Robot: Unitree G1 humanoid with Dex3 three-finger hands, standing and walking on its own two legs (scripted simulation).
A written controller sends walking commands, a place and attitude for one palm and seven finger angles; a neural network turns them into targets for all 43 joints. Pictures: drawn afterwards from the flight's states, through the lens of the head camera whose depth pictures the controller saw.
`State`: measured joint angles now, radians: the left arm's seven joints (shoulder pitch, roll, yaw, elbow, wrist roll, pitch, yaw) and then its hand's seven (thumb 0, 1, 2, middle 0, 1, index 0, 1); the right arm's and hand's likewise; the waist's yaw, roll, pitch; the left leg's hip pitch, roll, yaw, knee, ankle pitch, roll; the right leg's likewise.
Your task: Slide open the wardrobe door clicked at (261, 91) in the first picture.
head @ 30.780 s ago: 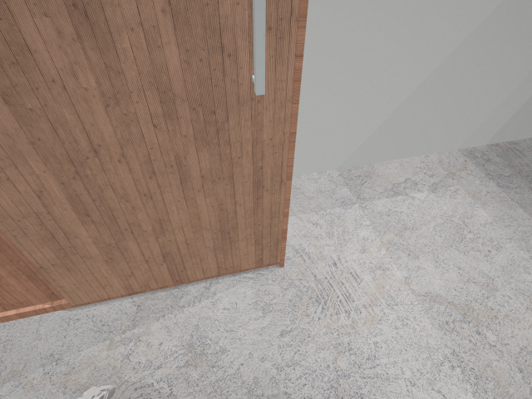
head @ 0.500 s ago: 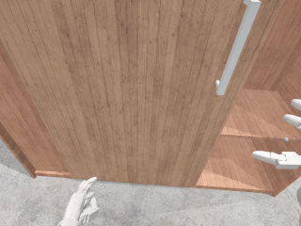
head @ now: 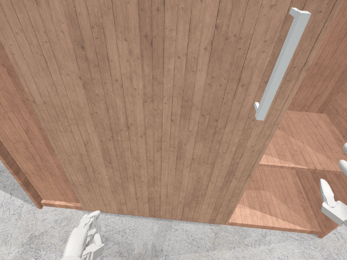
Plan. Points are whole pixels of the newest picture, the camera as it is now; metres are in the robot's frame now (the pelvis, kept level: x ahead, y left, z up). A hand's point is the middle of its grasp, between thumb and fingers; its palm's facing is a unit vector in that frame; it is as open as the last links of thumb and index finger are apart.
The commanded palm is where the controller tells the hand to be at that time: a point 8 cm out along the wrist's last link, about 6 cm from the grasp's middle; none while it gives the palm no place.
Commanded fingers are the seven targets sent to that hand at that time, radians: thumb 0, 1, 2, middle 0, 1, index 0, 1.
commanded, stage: draw the hand back to the body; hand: right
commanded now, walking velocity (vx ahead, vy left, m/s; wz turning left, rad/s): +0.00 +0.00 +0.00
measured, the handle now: (275, 70) +0.50 -0.25 +0.25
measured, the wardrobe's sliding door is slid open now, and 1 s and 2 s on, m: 0.55 0.55 0.55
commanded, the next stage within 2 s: step back with the hand held close in 0.38 s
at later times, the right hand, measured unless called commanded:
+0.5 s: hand (329, 203) +0.18 -0.26 +0.16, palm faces +0.48 +0.80 -0.35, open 7.4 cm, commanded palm +0.13 -0.29 +0.17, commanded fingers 0.00 -0.90 -0.90 0.20 0.30 0.20 0.30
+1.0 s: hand out of the picture +0.13 -0.30 +0.16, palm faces +0.46 +0.75 -0.48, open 7.4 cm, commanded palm +0.08 -0.32 +0.17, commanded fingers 0.00 -0.90 -0.90 0.20 0.30 0.20 0.30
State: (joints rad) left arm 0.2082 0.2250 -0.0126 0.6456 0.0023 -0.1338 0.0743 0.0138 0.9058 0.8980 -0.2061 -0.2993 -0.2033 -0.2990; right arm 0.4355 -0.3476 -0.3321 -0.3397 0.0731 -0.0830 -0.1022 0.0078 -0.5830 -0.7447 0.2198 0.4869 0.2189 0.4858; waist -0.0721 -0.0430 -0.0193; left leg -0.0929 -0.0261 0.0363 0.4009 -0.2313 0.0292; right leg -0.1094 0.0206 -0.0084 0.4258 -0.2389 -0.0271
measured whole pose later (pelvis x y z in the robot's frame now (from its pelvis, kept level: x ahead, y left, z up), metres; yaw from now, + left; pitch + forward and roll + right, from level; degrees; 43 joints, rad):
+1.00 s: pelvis -0.06 -0.02 -0.01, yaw -1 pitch -1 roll +2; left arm 0.22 0.23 -0.01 0.54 -0.01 -0.05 0.09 0.01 0.91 0.90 -0.21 -0.30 -0.20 -0.30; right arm 0.52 -0.43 -0.43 -0.45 0.03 -0.20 -0.15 0.02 -0.89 -0.89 0.21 0.31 0.21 0.30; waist -0.02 -0.01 0.00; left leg -0.30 -0.01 0.05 0.47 -0.16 0.00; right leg -0.33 0.03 -0.01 0.53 -0.19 -0.06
